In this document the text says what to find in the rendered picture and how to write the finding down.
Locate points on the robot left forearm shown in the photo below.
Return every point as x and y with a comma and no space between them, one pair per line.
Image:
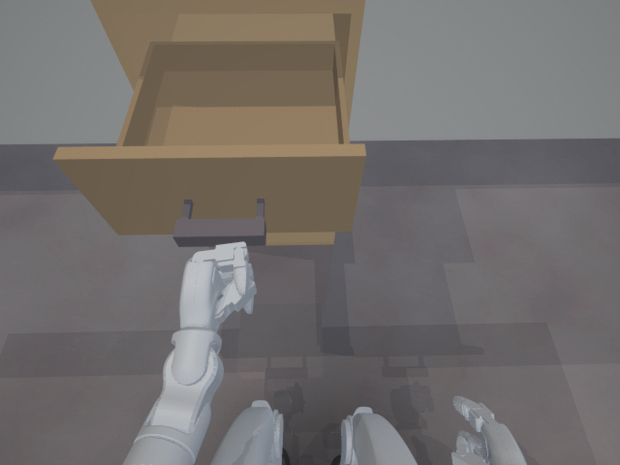
174,429

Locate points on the right robot thigh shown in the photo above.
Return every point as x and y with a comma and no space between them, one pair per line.
369,439

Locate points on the handle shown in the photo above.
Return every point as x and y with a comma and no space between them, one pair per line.
211,232

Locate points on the robot right hand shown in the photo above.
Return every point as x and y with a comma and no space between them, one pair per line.
497,445

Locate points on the cabinet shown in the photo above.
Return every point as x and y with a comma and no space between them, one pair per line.
132,24

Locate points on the left robot thigh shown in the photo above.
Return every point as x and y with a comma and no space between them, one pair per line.
254,437

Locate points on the robot left hand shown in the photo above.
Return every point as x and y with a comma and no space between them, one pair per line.
203,283

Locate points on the robot thigh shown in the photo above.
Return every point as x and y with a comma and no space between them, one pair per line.
369,439
254,437

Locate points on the drawer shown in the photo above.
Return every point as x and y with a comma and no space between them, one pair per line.
224,124

